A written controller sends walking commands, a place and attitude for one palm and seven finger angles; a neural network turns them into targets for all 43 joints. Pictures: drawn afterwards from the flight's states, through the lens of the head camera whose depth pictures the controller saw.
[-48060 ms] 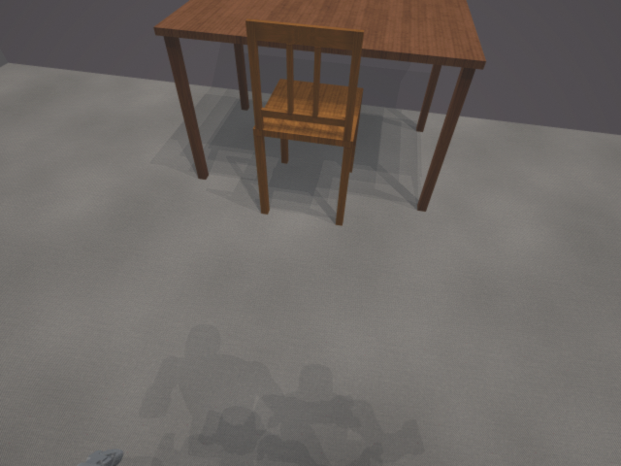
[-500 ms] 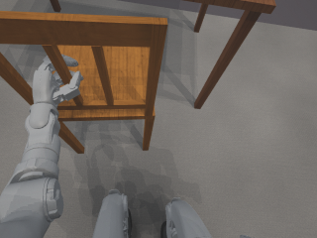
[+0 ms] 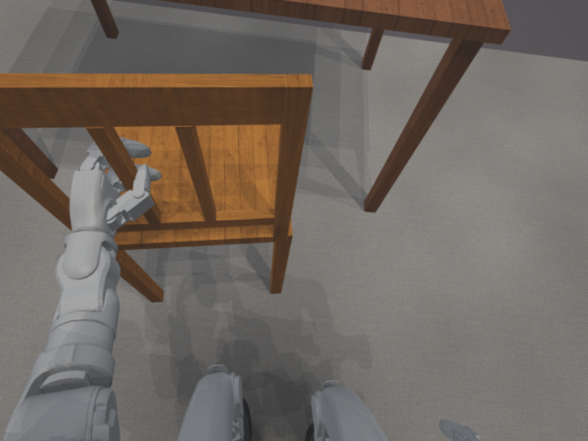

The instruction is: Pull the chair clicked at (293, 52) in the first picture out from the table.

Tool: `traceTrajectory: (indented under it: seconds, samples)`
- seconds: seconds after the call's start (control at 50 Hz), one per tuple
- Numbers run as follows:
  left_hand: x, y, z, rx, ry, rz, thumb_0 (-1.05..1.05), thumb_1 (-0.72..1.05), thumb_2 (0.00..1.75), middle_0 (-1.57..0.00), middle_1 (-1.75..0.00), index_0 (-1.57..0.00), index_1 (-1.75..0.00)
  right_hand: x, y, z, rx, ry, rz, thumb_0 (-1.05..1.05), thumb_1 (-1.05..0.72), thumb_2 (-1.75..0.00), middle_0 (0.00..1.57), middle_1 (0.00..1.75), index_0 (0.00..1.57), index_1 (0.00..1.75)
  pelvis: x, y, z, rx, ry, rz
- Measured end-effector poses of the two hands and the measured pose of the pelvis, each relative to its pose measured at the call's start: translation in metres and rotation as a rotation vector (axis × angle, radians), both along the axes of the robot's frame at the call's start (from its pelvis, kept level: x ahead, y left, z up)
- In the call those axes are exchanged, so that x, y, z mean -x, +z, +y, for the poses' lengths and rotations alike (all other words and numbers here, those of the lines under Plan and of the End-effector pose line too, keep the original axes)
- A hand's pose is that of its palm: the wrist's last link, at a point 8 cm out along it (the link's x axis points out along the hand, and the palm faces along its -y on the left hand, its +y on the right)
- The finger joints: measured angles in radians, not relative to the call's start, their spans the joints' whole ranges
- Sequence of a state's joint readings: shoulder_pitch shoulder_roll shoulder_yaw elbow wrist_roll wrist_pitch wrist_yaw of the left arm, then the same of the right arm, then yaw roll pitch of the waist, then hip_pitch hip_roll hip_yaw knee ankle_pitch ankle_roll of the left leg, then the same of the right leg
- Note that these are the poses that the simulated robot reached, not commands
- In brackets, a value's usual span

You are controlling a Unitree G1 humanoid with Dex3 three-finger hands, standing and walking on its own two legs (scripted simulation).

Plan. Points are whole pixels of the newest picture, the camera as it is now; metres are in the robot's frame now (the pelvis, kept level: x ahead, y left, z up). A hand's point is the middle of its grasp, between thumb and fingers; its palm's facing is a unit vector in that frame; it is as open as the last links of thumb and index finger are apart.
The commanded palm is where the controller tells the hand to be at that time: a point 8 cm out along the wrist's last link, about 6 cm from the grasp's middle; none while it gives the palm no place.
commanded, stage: hook a spindle and tug to test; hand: left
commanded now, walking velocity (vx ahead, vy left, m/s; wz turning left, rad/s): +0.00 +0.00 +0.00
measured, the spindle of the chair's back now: (132, 180) +0.47 +0.21 +0.00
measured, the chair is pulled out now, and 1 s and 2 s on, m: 0.18 0.29 0.35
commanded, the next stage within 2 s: step backward, pulling the chair out in 0.12 s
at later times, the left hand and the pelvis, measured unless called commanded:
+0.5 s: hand (150, 202) +0.41 +0.17 +0.04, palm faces +0.13 -0.99 -0.10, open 5.1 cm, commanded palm +0.39 +0.22 +0.04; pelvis +0.02 +0.01 +0.08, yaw +1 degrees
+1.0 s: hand (184, 269) +0.32 +0.12 +0.04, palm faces +0.05 -0.99 -0.16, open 5.0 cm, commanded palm +0.32 +0.17 +0.04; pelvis -0.05 -0.02 +0.10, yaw +1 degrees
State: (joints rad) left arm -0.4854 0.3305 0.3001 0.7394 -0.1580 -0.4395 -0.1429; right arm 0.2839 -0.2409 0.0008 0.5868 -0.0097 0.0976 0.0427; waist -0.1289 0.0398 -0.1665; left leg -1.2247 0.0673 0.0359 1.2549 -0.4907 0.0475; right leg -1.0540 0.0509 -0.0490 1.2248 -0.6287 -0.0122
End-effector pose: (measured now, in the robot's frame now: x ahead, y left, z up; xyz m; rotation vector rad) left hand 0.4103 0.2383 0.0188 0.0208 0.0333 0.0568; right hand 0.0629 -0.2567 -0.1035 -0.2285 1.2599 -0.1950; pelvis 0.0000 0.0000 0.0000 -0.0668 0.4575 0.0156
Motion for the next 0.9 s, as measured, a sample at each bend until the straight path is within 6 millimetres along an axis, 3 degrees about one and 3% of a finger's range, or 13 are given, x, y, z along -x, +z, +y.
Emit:
traceTrajectory:
  seconds: [0.26, 0.34, 0.4, 0.48, 0.58, 0.72, 0.9]
  samples:
    - [0.017, 0.002, -0.002, -0.014, 0.012, 0.014, 0.01, 0.76, 0.81, -0.41, -1.38, -0.40, -1.45, -0.031, 0.006, 0.004, -0.003, 0.035, -0.060, 0.00, -0.90, -0.90, 0.20, 0.30, 0.20, 0.30, -0.005, 0.005, 0.001, -0.006, 0.011, -0.028]
    - [0.017, 0.019, -0.005, -0.097, 0.065, 0.202, 0.03, 0.77, 0.82, -0.39, -1.29, -0.40, -1.45, -0.034, 0.028, 0.014, -0.009, -0.004, -0.063, 0.00, -0.90, -0.90, 0.20, 0.30, 0.20, 0.30, -0.007, 0.034, 0.004, -0.016, 0.024, -0.117]
    - [0.021, 0.025, -0.010, -0.051, 0.110, 0.308, 0.03, 0.77, 0.82, -0.32, -1.16, -0.41, -1.45, -0.033, 0.049, 0.021, -0.015, -0.024, -0.069, 0.00, -0.90, -0.90, 0.20, 0.30, 0.20, 0.30, -0.013, 0.057, 0.006, -0.019, 0.015, -0.144]
    - [0.024, 0.031, -0.017, -0.034, 0.113, 0.389, 0.04, 0.77, 0.81, -0.30, -1.07, -0.45, -1.44, -0.026, 0.073, 0.019, 0.016, -0.023, -0.051, 0.00, -0.90, -0.90, 0.21, 0.30, 0.20, 0.30, -0.016, 0.077, 0.007, -0.016, 0.013, -0.186]
    - [0.027, 0.035, -0.021, -0.084, 0.053, 0.446, 0.04, 0.76, 0.81, -0.31, -1.09, -0.47, -1.44, -0.012, 0.090, 0.006, 0.072, -0.042, -0.050, 0.00, -0.90, -0.90, 0.21, 0.30, 0.20, 0.30, -0.010, 0.088, 0.009, -0.017, 0.017, -0.236]
    - [0.045, 0.036, -0.032, -0.104, 0.047, 0.452, 0.03, 0.75, 0.81, -0.31, -1.12, -0.49, -1.44, 0.016, 0.081, -0.008, 0.069, -0.061, -0.045, 0.00, -0.90, -0.90, 0.20, 0.30, 0.20, 0.30, 0.008, 0.090, 0.005, -0.038, -0.009, -0.291]
    - [0.086, 0.037, -0.056, -0.111, 0.046, 0.471, 0.02, 0.74, 0.79, -0.30, -1.13, -0.49, -1.44, 0.047, 0.079, -0.011, 0.023, -0.087, -0.022, 0.00, -0.90, -0.90, 0.21, 0.30, 0.20, 0.30, 0.033, 0.100, -0.013, -0.027, -0.006, -0.335]
